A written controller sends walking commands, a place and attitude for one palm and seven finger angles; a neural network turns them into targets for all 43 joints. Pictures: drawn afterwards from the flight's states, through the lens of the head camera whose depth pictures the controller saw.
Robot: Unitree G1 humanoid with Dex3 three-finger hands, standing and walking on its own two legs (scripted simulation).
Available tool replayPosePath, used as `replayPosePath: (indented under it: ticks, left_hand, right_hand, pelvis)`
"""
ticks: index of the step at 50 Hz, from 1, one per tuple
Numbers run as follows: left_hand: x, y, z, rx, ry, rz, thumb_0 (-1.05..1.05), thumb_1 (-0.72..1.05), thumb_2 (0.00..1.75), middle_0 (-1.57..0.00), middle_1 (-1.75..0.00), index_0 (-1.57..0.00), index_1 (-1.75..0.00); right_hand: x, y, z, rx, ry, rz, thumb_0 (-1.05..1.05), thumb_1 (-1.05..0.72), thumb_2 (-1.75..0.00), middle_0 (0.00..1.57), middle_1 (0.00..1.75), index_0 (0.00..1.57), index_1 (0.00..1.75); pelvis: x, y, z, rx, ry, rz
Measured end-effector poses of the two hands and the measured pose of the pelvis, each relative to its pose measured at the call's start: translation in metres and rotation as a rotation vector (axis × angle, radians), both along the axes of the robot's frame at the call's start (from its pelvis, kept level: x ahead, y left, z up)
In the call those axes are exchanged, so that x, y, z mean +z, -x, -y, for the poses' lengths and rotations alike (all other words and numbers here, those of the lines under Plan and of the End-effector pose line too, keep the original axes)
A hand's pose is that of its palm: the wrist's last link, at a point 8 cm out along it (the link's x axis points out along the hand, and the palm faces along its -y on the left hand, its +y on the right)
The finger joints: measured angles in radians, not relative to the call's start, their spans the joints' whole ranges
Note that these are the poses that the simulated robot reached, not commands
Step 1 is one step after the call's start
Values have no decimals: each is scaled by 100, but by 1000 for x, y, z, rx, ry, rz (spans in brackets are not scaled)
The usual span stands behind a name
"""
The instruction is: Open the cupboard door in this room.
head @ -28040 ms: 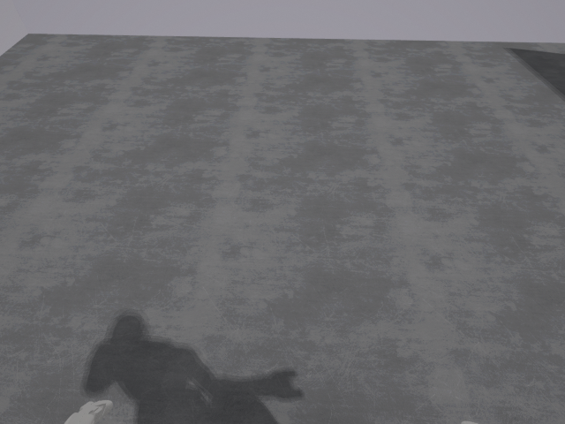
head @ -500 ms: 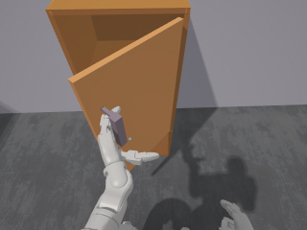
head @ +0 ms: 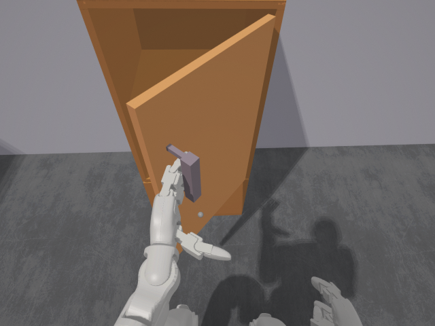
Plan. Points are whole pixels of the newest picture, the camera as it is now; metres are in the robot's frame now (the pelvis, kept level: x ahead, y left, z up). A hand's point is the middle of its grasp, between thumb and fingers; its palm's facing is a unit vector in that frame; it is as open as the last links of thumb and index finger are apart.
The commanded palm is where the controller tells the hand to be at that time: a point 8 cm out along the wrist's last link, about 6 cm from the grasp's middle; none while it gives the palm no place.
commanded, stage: slide the hand sideways off the handle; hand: left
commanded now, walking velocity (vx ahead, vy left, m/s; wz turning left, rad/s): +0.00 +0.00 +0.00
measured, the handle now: (183, 173) +0.38 +0.09 +0.07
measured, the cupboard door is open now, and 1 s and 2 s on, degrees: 49 49 49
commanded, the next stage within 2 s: draw the hand back to the body in 0.76 s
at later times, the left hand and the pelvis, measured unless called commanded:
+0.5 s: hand (171, 240) +0.25 +0.09 +0.05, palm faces +0.08 -1.00 -0.01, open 16.3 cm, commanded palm +0.22 +0.15 +0.05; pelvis +0.01 -0.02 +0.00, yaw +1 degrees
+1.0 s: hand (150, 254) +0.22 +0.12 +0.07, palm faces +0.07 -1.00 -0.05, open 16.4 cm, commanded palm +0.19 +0.18 +0.08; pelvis +0.02 -0.04 -0.01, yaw +1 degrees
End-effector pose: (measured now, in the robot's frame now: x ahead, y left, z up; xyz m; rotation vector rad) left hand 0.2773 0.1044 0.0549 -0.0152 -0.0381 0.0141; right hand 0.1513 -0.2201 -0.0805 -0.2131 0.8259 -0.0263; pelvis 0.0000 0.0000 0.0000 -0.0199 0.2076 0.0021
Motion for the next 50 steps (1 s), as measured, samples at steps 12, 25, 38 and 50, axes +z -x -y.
replayPosePath:
  ticks: [12, 25, 38, 50]
  left_hand:
    - [2, 28, -25, 44, -13, -29, -1, -50, 30, -15, -30, -15, -30]
    - [-1, 50, -42, 63, -24, -58, -1, -50, 30, -15, -30, -15, -30]
    - [2, 79, -60, 78, -48, -74, -1, -50, 30, -15, -30, -15, -30]
    - [18, 80, -67, 54, -61, -21, -1, -50, 30, -15, -30, -15, -30]
  right_hand:
    - [6, -15, -2, 15, -11, 46, 1, -90, -90, 20, 30, 21, 30]
    - [7, -34, 19, 22, 12, 92, 1, -90, -90, 20, 30, 21, 30]
    - [2, -42, 37, 5, 23, 114, 1, -90, -90, 20, 30, 21, 30]
    - [1, -40, 38, -24, 23, 138, 1, -90, -90, 20, 30, 21, 30]
  pelvis:
    - [2, -3, 7, 8, 4, 14]
    - [-2, -11, 23, 19, 0, -4]
    - [-7, -18, 36, 28, -1, -24]
    - [-11, -16, 36, 27, 5, -18]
